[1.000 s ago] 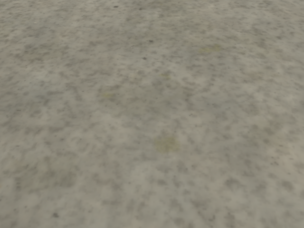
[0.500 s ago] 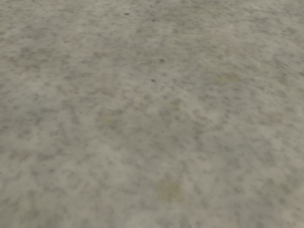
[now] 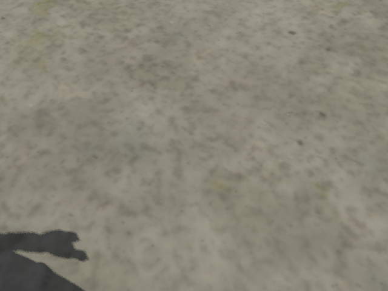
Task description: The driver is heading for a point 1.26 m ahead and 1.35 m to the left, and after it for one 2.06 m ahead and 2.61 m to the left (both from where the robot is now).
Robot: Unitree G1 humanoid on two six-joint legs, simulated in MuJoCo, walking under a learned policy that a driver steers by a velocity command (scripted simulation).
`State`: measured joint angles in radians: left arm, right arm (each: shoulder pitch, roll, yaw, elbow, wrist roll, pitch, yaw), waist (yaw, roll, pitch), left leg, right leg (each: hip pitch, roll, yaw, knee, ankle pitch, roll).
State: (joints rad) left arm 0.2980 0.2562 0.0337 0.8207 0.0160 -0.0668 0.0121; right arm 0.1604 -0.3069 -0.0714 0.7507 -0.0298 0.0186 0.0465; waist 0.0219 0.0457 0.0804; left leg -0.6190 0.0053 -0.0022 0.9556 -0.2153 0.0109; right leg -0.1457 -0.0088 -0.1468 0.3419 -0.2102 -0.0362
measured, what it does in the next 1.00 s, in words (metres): steps on the spot, turning left: left foot, then right foot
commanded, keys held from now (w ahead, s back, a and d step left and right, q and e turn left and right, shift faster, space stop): q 0.90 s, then no key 0.10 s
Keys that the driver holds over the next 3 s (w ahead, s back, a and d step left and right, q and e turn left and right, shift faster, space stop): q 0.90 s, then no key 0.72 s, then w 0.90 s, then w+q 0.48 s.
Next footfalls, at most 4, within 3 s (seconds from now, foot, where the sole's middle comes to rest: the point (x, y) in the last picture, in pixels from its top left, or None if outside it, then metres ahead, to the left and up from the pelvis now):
0.16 left None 0.18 0.10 -0.78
0.66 right None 0.17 -0.09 -0.78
1.10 left None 0.03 0.08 -0.78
1.44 right None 0.16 -0.09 -0.78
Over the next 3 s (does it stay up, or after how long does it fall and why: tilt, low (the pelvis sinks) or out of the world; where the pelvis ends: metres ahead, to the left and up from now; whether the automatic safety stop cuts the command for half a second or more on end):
stays up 0.52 0.39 -0.02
